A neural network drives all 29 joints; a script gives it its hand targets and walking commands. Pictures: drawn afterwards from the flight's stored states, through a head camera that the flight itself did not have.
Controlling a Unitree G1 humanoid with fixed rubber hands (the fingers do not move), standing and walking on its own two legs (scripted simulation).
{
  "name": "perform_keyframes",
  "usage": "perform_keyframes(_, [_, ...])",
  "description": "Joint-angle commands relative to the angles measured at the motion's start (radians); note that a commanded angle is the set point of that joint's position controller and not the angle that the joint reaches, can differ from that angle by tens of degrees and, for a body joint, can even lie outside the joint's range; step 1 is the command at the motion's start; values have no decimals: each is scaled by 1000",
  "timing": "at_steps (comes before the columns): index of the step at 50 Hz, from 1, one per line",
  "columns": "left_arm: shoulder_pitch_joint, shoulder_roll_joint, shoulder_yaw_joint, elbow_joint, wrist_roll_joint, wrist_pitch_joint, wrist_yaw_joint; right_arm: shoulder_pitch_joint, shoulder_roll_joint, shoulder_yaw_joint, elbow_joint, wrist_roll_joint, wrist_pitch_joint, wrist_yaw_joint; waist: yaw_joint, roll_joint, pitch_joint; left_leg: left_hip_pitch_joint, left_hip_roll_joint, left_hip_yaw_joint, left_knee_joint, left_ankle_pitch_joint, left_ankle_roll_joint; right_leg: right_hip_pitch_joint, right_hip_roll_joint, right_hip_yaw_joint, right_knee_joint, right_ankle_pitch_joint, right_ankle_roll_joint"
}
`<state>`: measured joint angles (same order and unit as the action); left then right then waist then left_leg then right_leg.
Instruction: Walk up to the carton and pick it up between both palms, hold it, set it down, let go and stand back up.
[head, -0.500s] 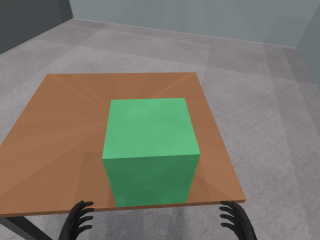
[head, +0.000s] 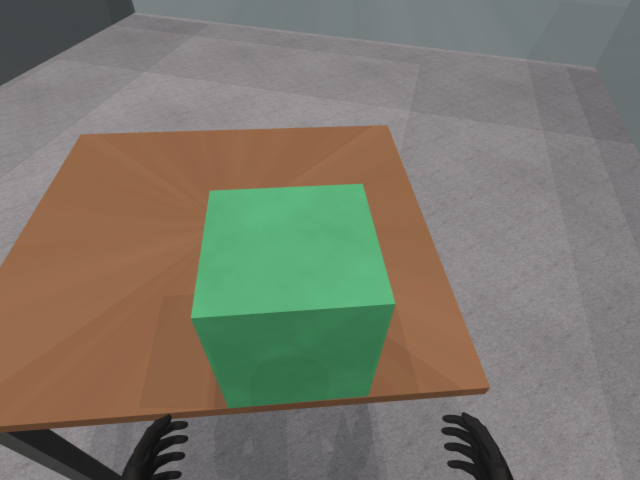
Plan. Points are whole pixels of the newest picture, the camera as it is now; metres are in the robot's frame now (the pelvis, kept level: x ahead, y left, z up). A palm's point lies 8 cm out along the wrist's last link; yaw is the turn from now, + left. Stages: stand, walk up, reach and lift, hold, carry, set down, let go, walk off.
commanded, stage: let go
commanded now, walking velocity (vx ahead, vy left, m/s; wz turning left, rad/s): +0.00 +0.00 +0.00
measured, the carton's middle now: (293, 299) +0.37 +0.04 +0.01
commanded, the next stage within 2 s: stand in 0.54 s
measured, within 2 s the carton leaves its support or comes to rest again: neither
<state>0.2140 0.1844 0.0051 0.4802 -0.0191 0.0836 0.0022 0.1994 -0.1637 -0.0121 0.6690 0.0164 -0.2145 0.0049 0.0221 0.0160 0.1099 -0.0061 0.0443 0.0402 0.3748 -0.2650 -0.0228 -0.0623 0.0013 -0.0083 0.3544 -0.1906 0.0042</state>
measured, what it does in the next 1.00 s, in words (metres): stands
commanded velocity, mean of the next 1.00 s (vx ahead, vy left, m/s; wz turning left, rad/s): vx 0.00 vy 0.00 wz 0.00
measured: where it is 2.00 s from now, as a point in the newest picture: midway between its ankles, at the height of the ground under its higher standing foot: outside the picture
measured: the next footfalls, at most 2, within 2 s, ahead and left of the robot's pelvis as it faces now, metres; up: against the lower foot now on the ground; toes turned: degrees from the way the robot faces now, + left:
none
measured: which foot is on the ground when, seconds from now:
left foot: down 0.00-1.00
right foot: down 0.00-1.00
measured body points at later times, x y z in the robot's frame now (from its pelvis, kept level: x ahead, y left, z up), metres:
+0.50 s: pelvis +0.00 +0.00 +0.00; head +0.00 +0.00 +0.45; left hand +0.17 +0.22 -0.09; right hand +0.16 -0.23 -0.09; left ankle -0.03 +0.13 -0.74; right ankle +0.01 -0.12 -0.75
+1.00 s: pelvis -0.03 +0.00 -0.01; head -0.04 +0.00 +0.44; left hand +0.08 +0.26 -0.11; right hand +0.07 -0.26 -0.12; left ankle -0.03 +0.13 -0.75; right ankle +0.01 -0.12 -0.75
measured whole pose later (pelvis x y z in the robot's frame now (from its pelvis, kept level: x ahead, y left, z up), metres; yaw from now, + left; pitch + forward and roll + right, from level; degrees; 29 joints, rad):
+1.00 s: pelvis -0.03 +0.00 -0.01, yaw +1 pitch -4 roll +0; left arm 0.31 0.25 0.01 0.69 0.02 -0.03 -0.01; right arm 0.32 -0.26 -0.03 0.72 -0.01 -0.03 0.01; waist 0.00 0.00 0.02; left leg -0.16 0.02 0.03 0.51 -0.29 -0.01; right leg -0.22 -0.02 -0.01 0.51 -0.23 0.01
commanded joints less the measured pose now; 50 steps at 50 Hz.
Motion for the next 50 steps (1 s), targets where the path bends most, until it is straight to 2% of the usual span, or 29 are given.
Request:
perform_keyframes(1, [-76,102,37,-106,8,1,-3,-60,-98,-31,-92,-12,-21,-5,-5,-10,-88,-39,-52,42,-41,316,-27,14,29,-17,-65,144,-25])
perform_keyframes(14, [-104,98,37,-90,28,45,0,-83,-113,-52,-47,-42,-5,4,-8,-2,-99,-54,-42,51,-35,292,-18,18,31,-22,-42,150,-29])
perform_keyframes(27, [-104,98,31,-101,23,46,2,-74,-118,-57,-62,-39,-8,7,-10,-11,-105,-82,-46,53,-25,272,-16,24,24,-14,-28,166,-26])
perform_keyframes(28, [30,167,71,9,55,-49,17,20,-217,-70,-16,-28,86,-19,22,42,-168,-190,27,-37,60,335,24,-32,-67,43,60,294,-27])
perform_keyframes(29, [52,185,76,29,44,-75,14,30,-207,-72,-41,-23,123,-22,1,10,-148,-185,40,-43,42,219,35,-47,-89,62,48,244,-26])
perform_keyframes(32, [5,173,70,31,45,-118,6,36,-201,-66,-55,-26,148,-17,-19,-21,-188,-141,61,-60,42,235,41,-61,-96,74,64,292,-28])
perform_keyframes(40, [27,178,56,74,42,-136,-7,68,-212,-62,-52,-31,163,-2,-22,-22,-112,-203,55,-79,30,138,42,-115,-98,74,58,211,-33])
perform_keyframes(50, [82,211,42,123,38,-133,-3,127,-238,-46,-32,-29,171,2,-22,-13,-34,-276,46,-99,-7,-22,45,-158,-92,81,43,38,-29])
